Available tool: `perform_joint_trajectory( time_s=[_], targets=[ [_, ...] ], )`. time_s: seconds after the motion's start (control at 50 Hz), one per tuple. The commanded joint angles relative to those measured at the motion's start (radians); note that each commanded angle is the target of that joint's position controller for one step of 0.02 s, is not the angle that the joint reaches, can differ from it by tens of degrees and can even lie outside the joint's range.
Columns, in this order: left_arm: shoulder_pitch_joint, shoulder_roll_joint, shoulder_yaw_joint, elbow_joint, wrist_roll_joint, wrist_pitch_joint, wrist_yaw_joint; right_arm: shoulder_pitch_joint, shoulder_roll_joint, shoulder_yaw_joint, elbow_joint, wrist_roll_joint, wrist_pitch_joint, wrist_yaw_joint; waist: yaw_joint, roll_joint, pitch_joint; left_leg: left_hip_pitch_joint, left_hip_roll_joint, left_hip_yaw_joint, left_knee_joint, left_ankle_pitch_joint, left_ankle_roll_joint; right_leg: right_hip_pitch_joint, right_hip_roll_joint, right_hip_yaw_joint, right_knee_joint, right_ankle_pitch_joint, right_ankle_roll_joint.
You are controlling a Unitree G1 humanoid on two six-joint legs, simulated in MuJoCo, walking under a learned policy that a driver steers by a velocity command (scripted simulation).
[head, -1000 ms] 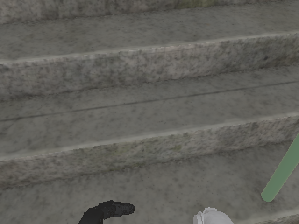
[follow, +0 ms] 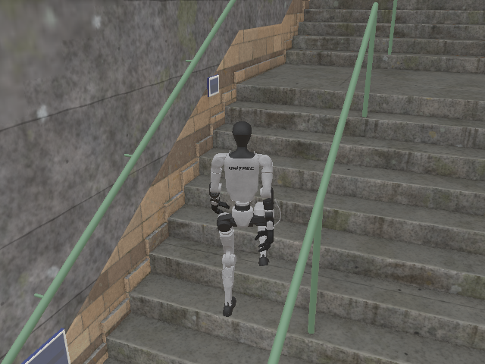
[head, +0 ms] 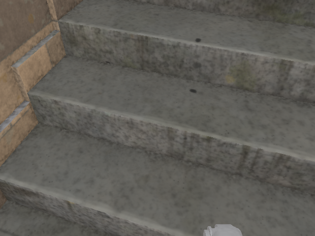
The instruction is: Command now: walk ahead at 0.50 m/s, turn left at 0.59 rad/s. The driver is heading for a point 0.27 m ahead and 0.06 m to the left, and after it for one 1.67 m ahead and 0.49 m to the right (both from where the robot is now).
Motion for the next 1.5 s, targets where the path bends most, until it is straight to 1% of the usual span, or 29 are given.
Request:
perform_joint_trajectory(
  time_s=[0.02,0.1,0.12,0.14,0.16,0.18,0.22,0.24,0.26,0.28,0.34,0.42,0.58,0.62,0.66,0.72,0.76,0.78,0.8,0.84,0.88,0.92,1.02,1.04,1.12,1.3,1.38,1.44,1.5],
  targets=[
    [-0.235,0.041,0.008,-0.168,0.011,0.024,0.012,-0.132,-0.172,-0.008,-0.173,0.072,-0.052,0.028,0.051,0.138,0.121,-0.506,0.227,-0.224,-0.423,0.218,0.23,0.626,0.038,-0.184,-0.32,-0.272,0.109],
    [-0.016,0.153,0.057,-0.158,-0.022,-0.001,0.011,-0.15,-0.314,-0.084,-0.181,0.069,-0.087,0.032,0.144,0.152,-0.096,0.156,0.286,-0.155,-0.01,1.526,0.179,0.74,0.143,-0.083,-0.754,-0.177,0.023],
    [0.158,0.173,0.062,-0.091,-0.031,-0.01,0.009,0.015,-0.182,-0.067,-0.139,0.028,-0.085,0.045,0.127,-0.066,-0.279,-0.195,0.163,-0.117,0.246,1.414,0.125,1.164,0.006,0.298,-0.812,-0.045,-0.162],
    [0.389,0.232,0.083,-0.022,0.025,0.004,0.017,-0.047,-0.12,-0.057,-0.126,0.033,-0.059,0.057,0.243,-0.241,-0.241,-0.539,0.015,-0.124,0.546,0.443,0.057,1.357,-0.152,0.767,-1.219,-0.285,-0.274],
    [0.478,0.241,0.086,0.026,0.053,-0.004,0.009,-0.153,-0.145,-0.082,-0.115,0.071,-0.041,0.054,0.296,-0.288,-0.056,-0.738,-0.023,-0.228,1.025,0.29,0.046,1.205,-0.199,1.025,-1.407,-0.763,-0.253],
    [0.383,0.252,0.097,0.043,0.029,-0.033,0.009,-0.221,-0.164,-0.09,-0.135,0.093,-0.041,0.03,0.228,-0.218,0.108,-0.839,-0.001,-0.215,1.163,0.372,0.058,1.05,-0.184,0.939,-1.386,-0.857,-0.208],
    [0.266,0.077,0.068,0.111,0.013,-0.04,0.006,-0.309,-0.141,-0.074,-0.166,0.064,-0.039,-0.015,0.125,-0.01,0.098,-0.838,0.003,-0.175,1.26,0.4,0.11,0.944,-0.147,0.647,-1.333,-0.472,-0.188],
    [0.283,-0.013,0.069,0.175,-0.07,-0.064,0.063,-0.385,-0.036,-0.059,-0.354,0.006,-0.014,-0.054,0.003,0.07,0.133,-0.668,0.07,-0.007,1.214,0.228,0.024,0.81,-0.13,0.478,-1.363,-0.467,-0.077],
    [0.269,-0.036,0.059,0.21,-0.059,-0.088,0.086,-0.386,-0.005,-0.043,-0.373,0.024,0.012,-0.063,-0.03,0.015,0.185,-0.703,0.08,0.024,1.242,0.153,-0.004,0.772,-0.092,0.385,-1.37,-0.398,-0.066],
    [0.111,-0.043,0.05,0.146,-0.001,-0.071,0.049,-0.313,-0.08,-0.028,-0.225,0.052,0.018,-0.033,0.024,-0.107,0.068,-0.883,0.054,-0.141,1.24,0.251,0.08,0.893,-0.047,0.376,-1.347,-0.31,-0.118],
    [0.249,0.025,0.059,0.212,0.042,-0.062,0.017,-0.445,-0.13,-0.028,-0.293,0.034,-0.01,-0.014,0.034,0.029,0.02,-0.946,0.096,-0.014,1.142,0.326,0.091,0.94,-0.016,0.301,-1.393,-0.131,-0.121],
    [0.382,0.011,0.035,0.232,0.034,-0.081,-0.004,-0.513,-0.135,-0.027,-0.281,-0.009,0.015,0.016,0.077,-0.073,0.077,-0.847,0.189,0.117,1.127,0.412,-0.001,0.85,-0.052,0.285,-1.477,-0.099,-0.156],
    [0.738,-0.016,0.022,0.398,0.075,-0.095,0.02,-0.911,-0.085,0.028,-0.513,0.022,-0.004,-0.049,0.253,-0.123,0.207,-1.603,0.221,0.042,1.396,-0.121,0.094,1.546,-0.217,0.506,-1.421,0.014,-0.175],
    [0.681,-0.044,0.014,0.384,0.081,-0.091,-0.011,-1.04,-0.054,0.044,-0.579,0.01,0.013,-0.053,0.238,-0.061,0.209,-1.26,0.271,0.14,1.016,0.083,0.115,1.202,-0.143,0.407,-1.554,-0.09,-0.133],
    [0.606,0.016,0.032,0.347,0.009,-0.075,-0.068,-1.245,0.022,0.083,-0.693,0.021,0.073,-0.02,0.18,-0.172,0.219,-0.503,0.226,0.235,0.843,-0.098,0.034,0.572,-0.158,0.32,-1.831,-0.128,-0.137],
    [0.489,0.204,0.088,0.234,-0.043,-0.132,-0.06,-0.747,-0.178,-0.015,-0.515,0.075,0.046,-0.005,-0.023,-0.206,-0.036,-0.209,0.074,0.269,0.668,-0.012,0.057,1.077,-0.141,0.137,-1.531,1.066,-0.005],
    [0.563,0.013,0.064,0.2,0.003,-0.155,-0.052,-0.368,-0.242,-0.041,-0.442,0.034,0.034,-0.023,-0.118,0.165,-0.444,0.462,0.364,-0.397,0.292,0.022,0.216,0.632,0.049,0.205,-0.921,0.441,0.04],
    [0.534,-0.047,0.085,0.222,-0.009,-0.13,-0.065,-0.15,-0.304,-0.067,-0.325,0.015,0.03,-0.027,-0.132,0.257,-0.386,0.342,0.486,-0.697,0.013,-0.328,0.191,0.542,0.123,0.266,-0.492,0.085,0.017],
    [0.475,0.008,0.123,0.243,-0.018,-0.112,-0.065,-0.153,-0.329,-0.072,-0.277,0.018,0.011,-0.031,-0.125,0.205,-0.117,0.061,0.478,-0.702,-0.063,-0.564,0.131,0.437,0.103,0.304,-0.14,0.207,0.028],
    [0.456,-0.029,0.119,0.273,-0.005,-0.104,-0.05,-0.327,-0.246,-0.055,-0.234,0.072,-0.01,-0.038,0.01,0.093,0.019,-0.175,0.471,-0.417,-0.033,-0.382,0.128,0.407,0.046,0.212,0.068,0.293,-0.017],
    [0.342,-0.044,0.106,0.236,-0.009,-0.09,-0.053,-0.451,-0.022,-0.007,-0.219,0.063,-0.004,-0.04,0.084,-0.02,-0.003,-0.204,0.51,-0.296,-0.045,-0.159,0.105,0.372,0.0,0.199,0.147,0.314,-0.079],
    [0.315,-0.068,0.093,0.231,-0.029,-0.067,-0.052,-0.524,0.034,0.003,-0.195,0.066,-0.006,-0.052,0.141,-0.015,0.069,-0.276,0.455,-0.127,-0.101,-0.026,0.032,0.34,0.008,0.229,0.106,0.293,-0.138],
    [0.158,0.044,0.102,0.171,-0.051,-0.064,-0.078,-0.466,-0.052,-0.027,-0.176,-0.015,-0.017,-0.044,0.115,-0.017,0.058,-0.181,0.366,0.222,-0.24,0.071,0.064,0.276,0.023,0.14,0.065,0.231,-0.12],
    [0.168,0.041,0.096,0.185,-0.044,-0.058,-0.088,-0.403,-0.071,-0.027,-0.161,-0.016,-0.018,-0.041,0.088,0.071,0.087,-0.1,0.396,0.191,-0.269,0.136,0.122,0.195,0.053,0.123,0.32,0.153,-0.139],
    [0.05,0.067,0.078,0.14,-0.036,-0.054,-0.067,-0.13,-0.068,-0.005,-0.023,-0.032,-0.028,-0.027,0.028,-0.024,0.104,0.245,0.388,0.248,-0.223,0.17,0.097,-0.169,0.078,0.202,0.357,0.188,-0.203],
    [-0.237,0.051,0.054,0.002,-0.051,0.006,-0.027,0.033,-0.029,0.035,0.045,-0.097,-0.041,0.016,-0.001,0.002,0.133,0.451,0.447,0.374,-0.35,0.442,0.13,-0.283,-0.049,0.073,0.04,0.194,-0.176],
    [-0.466,-0.006,0.034,-0.109,-0.03,0.06,-0.061,0.01,-0.113,0.011,0.032,0.013,-0.052,0.049,0.006,0.046,0.175,0.195,0.458,0.537,-0.49,0.789,0.144,0.223,-0.015,-0.242,-0.367,-0.323,-0.075],
    [-0.151,0.019,0.055,-0.039,-0.074,0.019,-0.061,-0.052,-0.268,-0.032,-0.029,0.029,-0.094,0.033,0.145,0.227,0.11,0.387,0.485,0.563,-0.203,1.636,0.101,0.435,0.142,-0.196,-0.524,-0.13,-0.09],
    [0.293,0.169,0.117,0.064,-0.052,0.025,-0.007,-0.085,-0.3,-0.056,-0.065,-0.011,-0.103,0.03,0.281,0.135,-0.084,-0.198,0.327,0.455,0.257,1.371,0.015,1.307,0.185,0.018,-0.751,0.105,-0.149]
  ],
)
